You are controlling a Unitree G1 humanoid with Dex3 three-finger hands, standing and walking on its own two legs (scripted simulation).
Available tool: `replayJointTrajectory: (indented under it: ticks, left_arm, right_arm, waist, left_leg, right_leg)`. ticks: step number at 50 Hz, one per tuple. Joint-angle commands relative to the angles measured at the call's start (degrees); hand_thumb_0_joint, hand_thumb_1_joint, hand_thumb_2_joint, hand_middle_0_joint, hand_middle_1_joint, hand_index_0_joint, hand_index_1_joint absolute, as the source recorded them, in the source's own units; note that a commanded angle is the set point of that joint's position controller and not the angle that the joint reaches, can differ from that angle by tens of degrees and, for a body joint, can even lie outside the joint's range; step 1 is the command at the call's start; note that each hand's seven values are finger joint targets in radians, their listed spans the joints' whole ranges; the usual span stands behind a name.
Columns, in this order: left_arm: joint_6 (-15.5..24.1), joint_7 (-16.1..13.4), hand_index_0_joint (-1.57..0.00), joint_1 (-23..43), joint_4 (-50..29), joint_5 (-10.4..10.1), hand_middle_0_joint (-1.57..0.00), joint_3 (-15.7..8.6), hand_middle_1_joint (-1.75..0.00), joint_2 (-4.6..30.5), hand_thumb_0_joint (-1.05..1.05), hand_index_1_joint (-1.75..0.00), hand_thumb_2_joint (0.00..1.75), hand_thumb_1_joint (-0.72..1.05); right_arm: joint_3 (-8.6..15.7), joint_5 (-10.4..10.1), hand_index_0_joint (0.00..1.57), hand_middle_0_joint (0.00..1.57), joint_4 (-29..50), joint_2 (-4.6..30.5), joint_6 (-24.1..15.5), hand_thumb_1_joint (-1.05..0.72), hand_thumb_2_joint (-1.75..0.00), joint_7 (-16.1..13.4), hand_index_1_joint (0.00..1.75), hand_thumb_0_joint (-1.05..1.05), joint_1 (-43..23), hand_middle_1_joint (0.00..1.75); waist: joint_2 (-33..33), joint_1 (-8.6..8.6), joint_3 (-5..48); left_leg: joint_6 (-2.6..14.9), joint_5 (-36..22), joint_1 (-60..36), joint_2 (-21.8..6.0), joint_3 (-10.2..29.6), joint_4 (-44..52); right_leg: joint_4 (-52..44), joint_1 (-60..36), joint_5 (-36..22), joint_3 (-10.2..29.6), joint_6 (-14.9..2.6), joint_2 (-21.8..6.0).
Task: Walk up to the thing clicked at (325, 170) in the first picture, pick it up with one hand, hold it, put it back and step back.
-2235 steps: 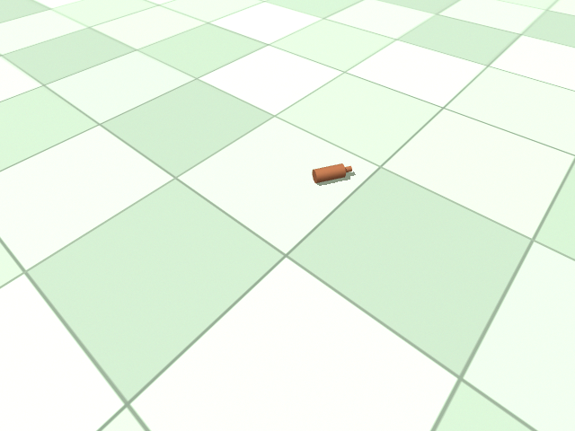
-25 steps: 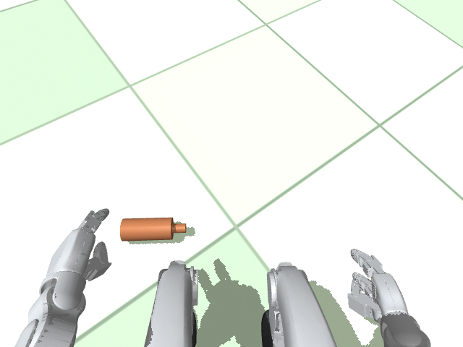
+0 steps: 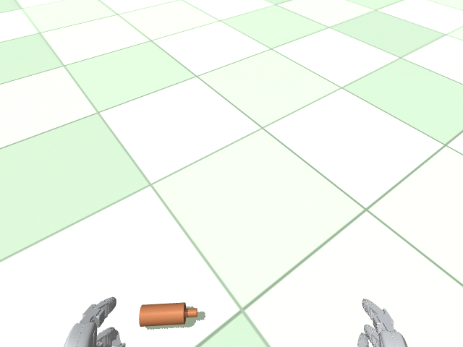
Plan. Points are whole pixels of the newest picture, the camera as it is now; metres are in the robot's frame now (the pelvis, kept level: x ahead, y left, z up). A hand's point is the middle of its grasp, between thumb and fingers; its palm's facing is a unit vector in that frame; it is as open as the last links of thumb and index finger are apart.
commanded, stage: home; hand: left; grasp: from above
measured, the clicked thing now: (169, 314) +0.41 +0.22 -0.66
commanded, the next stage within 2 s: none
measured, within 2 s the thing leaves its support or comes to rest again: neither
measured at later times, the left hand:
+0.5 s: hand out of the picture +0.16 +0.18 -0.03, palm faces +0.07 -0.98 -0.20, open 7.4 cm
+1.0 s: hand out of the picture +0.17 +0.18 -0.03, palm faces +0.05 -0.98 -0.20, open 7.4 cm
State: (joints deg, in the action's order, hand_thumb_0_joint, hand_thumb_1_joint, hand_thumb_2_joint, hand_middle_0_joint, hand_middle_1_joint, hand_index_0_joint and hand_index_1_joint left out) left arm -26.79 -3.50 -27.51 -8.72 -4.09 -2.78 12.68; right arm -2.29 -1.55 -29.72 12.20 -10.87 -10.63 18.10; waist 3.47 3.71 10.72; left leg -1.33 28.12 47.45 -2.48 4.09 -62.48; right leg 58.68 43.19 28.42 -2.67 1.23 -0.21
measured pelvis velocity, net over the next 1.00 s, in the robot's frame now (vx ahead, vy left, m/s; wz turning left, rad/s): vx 0.01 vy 0.00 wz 0.01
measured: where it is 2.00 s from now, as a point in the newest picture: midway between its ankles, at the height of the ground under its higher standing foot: outside the picture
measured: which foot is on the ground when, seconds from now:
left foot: down 0.00-1.00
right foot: down 0.00-1.00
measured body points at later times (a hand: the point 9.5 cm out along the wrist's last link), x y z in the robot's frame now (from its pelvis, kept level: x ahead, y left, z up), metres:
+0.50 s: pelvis +0.00 +0.00 +0.01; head +0.02 +0.00 +0.46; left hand +0.15 +0.23 -0.02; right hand +0.17 -0.24 -0.05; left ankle +0.02 +0.13 -0.67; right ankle +0.00 -0.14 -0.67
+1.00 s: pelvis +0.01 +0.00 +0.01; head +0.02 +0.00 +0.46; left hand +0.16 +0.23 -0.01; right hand +0.16 -0.25 -0.05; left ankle +0.02 +0.13 -0.67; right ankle +0.00 -0.14 -0.67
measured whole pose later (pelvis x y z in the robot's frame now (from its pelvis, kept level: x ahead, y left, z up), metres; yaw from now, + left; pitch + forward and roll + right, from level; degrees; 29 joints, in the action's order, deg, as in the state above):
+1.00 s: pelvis +0.01 +0.00 +0.01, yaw +0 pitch +9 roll -3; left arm -26.0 -0.9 -28.3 -7.4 -3.1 -2.1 12.7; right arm -1.5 0.0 -31.8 12.7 -15.0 -11.0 16.4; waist 2.7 2.4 8.9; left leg -1.2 27.1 40.6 -2.1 3.6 -58.1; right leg 54.6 36.5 27.5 -2.3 1.4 -0.6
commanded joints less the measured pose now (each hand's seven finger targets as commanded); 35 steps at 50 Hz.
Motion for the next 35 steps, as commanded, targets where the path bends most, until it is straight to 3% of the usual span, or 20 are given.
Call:
replayJointTrajectory:
  ticks: [1, 8, 14, 19, 22, 29, 35]
  left_arm:
    - [1.41, 0.76, -0.2, -1.85, -10.36, 0.36, -0.2, -3.28, -0.3, 5.04, 0.0, -0.3, 0.9, 0.9]
    - [2.27, 2.3, -0.2, 0.46, -9.62, 1.01, -0.2, -2.64, -0.3, 5.18, 0.0, -0.3, 0.9, 0.9]
    - [2.96, 2.63, -0.2, 1.01, -10.41, 1.48, -0.2, -2.97, -0.3, 5.7, 0.0, -0.3, 0.9, 0.9]
    - [3.34, 2.47, -0.2, 0.38, -10.36, 1.61, -0.2, -2.72, -0.3, 5.66, 0.0, -0.3, 0.9, 0.9]
    - [3.53, 2.37, -0.2, 0.56, -9.87, 1.38, -0.2, -2.55, -0.3, 5.39, 0.0, -0.3, 0.9, 0.9]
    - [3.61, 2.23, -0.2, 0.28, -9.97, 1.39, -0.2, -2.87, -0.3, 5.52, 0.0, -0.3, 0.9, 0.9]
    - [3.65, 2.32, -0.2, -0.37, -10.0, 1.24, -0.2, -2.88, -0.3, 5.45, 0.0, -0.3, 0.9, 0.9]
  right_arm:
    - [2.73, 0.47, 0.2, 0.2, 9.38, 6.18, -4.21, -0.9, -0.9, -0.91, 0.3, 0.0, -4.42, 0.3]
    - [3.33, 0.94, 0.2, 0.2, 9.04, 7.0, -5.85, -0.9, -0.9, -0.79, 0.3, 0.0, -4.94, 0.3]
    - [3.47, 1.23, 0.2, 0.2, 8.67, 7.31, -6.82, -0.9, -0.9, -0.59, 0.3, 0.0, -5.52, 0.3]
    - [3.39, 1.38, 0.2, 0.2, 8.07, 7.29, -7.06, -0.9, -0.9, -0.67, 0.3, 0.0, -5.62, 0.3]
    - [3.12, 1.39, 0.2, 0.2, 7.9, 7.23, -7.17, -0.9, -0.9, -0.69, 0.3, 0.0, -5.93, 0.3]
    - [3.18, 1.43, 0.2, 0.2, 7.74, 7.1, -7.43, -0.9, -0.9, -0.94, 0.3, 0.0, -6.08, 0.3]
    - [3.4, 1.48, 0.2, 0.2, 7.11, 7.16, -7.51, -0.9, -0.9, -0.99, 0.3, 0.0, -5.35, 0.3]
  waist:
    - [-0.45, -1.04, 3.98]
    - [-2.63, -0.75, 0.9]
    - [-0.17, -1.12, 1.39]
    - [0.0, -1.02, 3.51]
    - [-0.51, -1.32, 2.0]
    - [-1.02, -1.51, 2.74]
    - [-0.9, -1.67, 4.33]
  left_leg:
    - [1.92, -11.54, -10.47, 2.4, -2.0, 11.64]
    - [2.16, -9.09, -11.22, 2.64, -2.44, 13.09]
    - [1.8, -7.68, -12.61, 2.61, -2.36, 14.12]
    - [1.72, -10.88, -14.09, 2.43, -2.15, 13.53]
    - [1.84, -8.28, -12.99, 2.42, -1.87, 14.31]
    - [1.75, -8.83, -13.14, 2.29, -1.87, 14.18]
    - [1.65, -12.17, -13.95, 2.14, -1.75, 13.81]
  right_leg:
    - [-12.25, -5.93, -11.28, -1.48, -1.2, 1.73]
    - [-14.2, -5.8, -8.72, -1.5, -0.64, 1.28]
    - [-13.89, -5.78, -7.51, -1.43, -0.88, 1.3]
    - [-13.1, -6.85, -10.44, -1.34, -0.93, 1.42]
    - [-13.46, -6.61, -8.13, -1.58, -0.96, 1.5]
    - [-13.44, -7.02, -8.52, -1.55, -0.92, 1.63]
    - [-12.58, -8.17, -11.39, -1.57, -1.03, 1.72]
